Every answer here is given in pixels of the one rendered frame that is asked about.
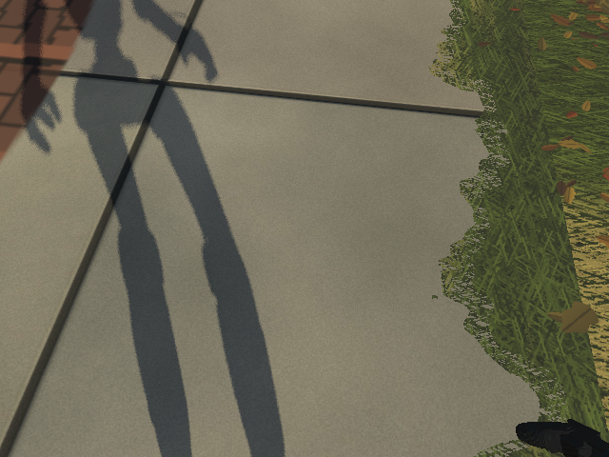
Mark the right robot hand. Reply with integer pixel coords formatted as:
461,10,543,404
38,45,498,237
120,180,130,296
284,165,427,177
516,419,609,457

